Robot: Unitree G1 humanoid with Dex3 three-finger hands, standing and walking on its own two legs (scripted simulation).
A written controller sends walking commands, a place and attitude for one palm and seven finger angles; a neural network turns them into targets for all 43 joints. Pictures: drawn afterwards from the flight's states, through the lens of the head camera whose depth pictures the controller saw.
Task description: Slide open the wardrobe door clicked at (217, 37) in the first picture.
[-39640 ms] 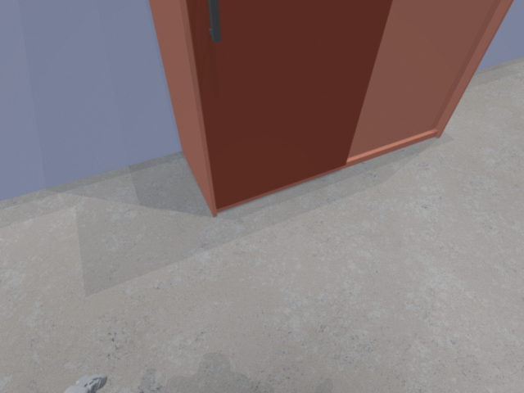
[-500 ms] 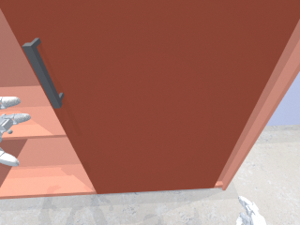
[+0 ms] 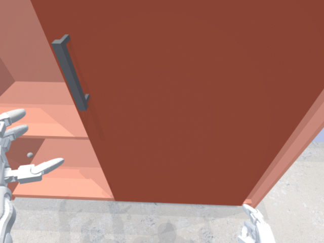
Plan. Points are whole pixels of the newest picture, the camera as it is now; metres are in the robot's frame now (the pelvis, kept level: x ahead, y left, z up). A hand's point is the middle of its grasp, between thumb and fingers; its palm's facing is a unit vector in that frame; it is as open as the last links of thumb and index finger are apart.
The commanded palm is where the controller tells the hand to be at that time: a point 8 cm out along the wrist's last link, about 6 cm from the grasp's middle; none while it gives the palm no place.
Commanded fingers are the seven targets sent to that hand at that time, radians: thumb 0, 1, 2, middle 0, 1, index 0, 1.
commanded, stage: draw the hand back to the body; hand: left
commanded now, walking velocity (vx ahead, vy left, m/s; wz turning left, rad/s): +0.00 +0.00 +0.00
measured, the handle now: (75, 75) +0.46 +0.31 +0.19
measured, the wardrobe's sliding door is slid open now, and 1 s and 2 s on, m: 0.67 0.67 0.67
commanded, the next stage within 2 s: step back with the hand held close in 0.74 s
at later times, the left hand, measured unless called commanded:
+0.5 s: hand (49, 165) +0.20 +0.25 +0.16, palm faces +0.43 -0.82 -0.39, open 7.8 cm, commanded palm +0.15 +0.29 +0.17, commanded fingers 0.00 0.90 0.90 -0.20 -0.30 -0.20 -0.30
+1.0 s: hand (46, 165) +0.19 +0.25 +0.17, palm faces +0.45 -0.80 -0.41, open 7.4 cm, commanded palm +0.14 +0.28 +0.18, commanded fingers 0.00 0.90 0.90 -0.20 -0.30 -0.20 -0.30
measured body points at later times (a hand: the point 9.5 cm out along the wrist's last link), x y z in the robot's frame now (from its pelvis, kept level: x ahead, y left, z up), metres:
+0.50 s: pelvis +0.02 -0.01 +0.00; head -0.01 -0.03 +0.45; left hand +0.17 +0.29 +0.18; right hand +0.21 -0.23 -0.08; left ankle +0.03 +0.09 -0.74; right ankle -0.03 -0.12 -0.74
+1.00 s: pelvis +0.00 -0.02 +0.00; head -0.02 -0.03 +0.45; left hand +0.16 +0.29 +0.19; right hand +0.19 -0.25 -0.08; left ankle +0.03 +0.09 -0.74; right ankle -0.03 -0.12 -0.74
